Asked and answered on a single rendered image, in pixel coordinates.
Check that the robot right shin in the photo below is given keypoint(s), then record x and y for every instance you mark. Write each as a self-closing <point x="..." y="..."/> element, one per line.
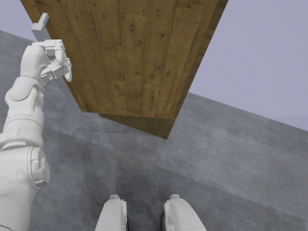
<point x="171" y="228"/>

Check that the robot left hand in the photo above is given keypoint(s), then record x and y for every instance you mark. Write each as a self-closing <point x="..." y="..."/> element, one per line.
<point x="35" y="63"/>

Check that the left robot upper arm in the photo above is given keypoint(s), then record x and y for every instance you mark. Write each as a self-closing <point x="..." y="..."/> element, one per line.
<point x="23" y="171"/>

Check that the robot left forearm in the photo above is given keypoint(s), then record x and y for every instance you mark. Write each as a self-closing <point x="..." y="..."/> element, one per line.
<point x="25" y="119"/>

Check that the right robot thigh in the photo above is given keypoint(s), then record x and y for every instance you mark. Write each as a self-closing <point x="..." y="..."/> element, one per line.
<point x="181" y="215"/>

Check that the cupboard door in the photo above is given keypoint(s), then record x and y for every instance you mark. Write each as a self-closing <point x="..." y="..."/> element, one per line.
<point x="128" y="57"/>

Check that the handle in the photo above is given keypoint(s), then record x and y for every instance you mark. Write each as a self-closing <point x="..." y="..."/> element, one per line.
<point x="40" y="32"/>

